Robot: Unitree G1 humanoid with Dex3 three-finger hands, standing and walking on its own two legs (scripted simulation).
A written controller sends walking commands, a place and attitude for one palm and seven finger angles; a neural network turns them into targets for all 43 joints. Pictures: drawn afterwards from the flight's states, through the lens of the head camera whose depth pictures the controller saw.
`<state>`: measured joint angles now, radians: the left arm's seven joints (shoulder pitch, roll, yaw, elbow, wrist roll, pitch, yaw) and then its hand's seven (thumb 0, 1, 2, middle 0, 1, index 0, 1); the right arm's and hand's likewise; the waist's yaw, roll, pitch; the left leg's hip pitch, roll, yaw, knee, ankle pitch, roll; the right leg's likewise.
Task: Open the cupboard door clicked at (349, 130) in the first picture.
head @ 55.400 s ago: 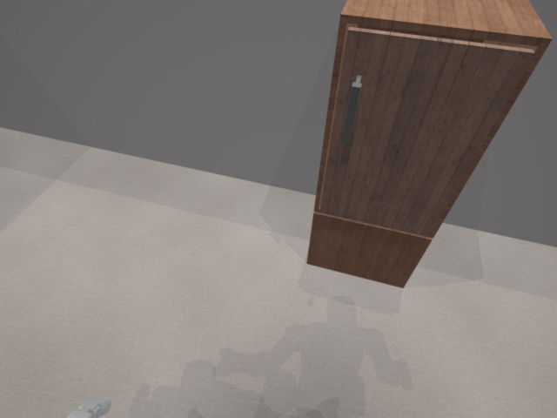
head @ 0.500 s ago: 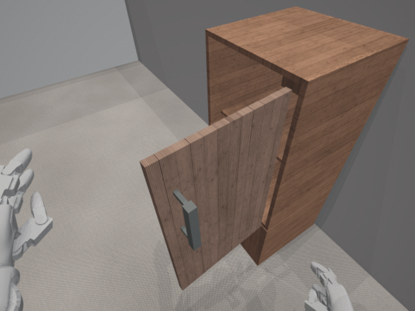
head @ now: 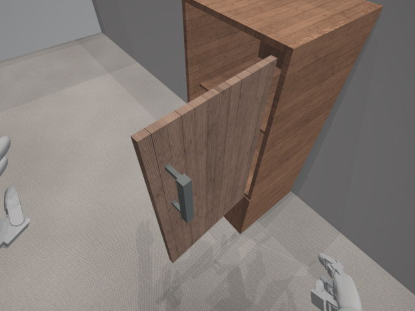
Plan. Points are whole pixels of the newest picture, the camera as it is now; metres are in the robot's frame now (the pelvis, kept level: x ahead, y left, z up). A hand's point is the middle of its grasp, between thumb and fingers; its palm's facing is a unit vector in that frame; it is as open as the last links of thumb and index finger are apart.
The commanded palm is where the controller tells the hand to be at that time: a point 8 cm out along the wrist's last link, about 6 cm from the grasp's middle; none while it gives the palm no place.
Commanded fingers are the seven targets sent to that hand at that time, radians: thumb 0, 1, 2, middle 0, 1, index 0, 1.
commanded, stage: step back with the hand held close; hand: left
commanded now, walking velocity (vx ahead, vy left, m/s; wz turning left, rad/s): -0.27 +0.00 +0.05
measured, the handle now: (179, 194) +0.33 +0.08 +0.03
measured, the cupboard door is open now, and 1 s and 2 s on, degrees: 95 95 95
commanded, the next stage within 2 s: stop stepping back and stand still in 0.76 s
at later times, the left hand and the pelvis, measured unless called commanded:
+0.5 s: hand out of the picture +0.12 +0.27 +0.17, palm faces +0.47 -0.73 -0.49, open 7.4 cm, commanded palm +0.04 +0.31 +0.18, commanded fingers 0.00 0.90 0.90 -0.20 -0.30 -0.20 -0.30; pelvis -0.08 +0.00 -0.02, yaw +3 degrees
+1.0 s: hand out of the picture +0.03 +0.23 +0.16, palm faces +0.30 -0.78 -0.55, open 7.4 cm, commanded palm -0.03 +0.27 +0.18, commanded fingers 0.00 0.90 0.90 -0.20 -0.30 -0.20 -0.30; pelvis -0.18 -0.02 +0.01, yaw -1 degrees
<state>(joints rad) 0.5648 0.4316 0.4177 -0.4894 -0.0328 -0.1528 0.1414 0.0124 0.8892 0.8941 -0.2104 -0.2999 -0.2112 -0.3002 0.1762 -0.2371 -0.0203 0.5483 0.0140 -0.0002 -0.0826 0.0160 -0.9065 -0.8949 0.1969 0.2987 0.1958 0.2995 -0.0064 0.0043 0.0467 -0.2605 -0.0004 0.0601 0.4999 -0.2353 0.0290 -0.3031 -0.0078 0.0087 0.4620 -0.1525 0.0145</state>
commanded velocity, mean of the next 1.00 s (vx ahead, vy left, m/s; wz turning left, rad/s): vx -0.26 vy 0.00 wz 0.01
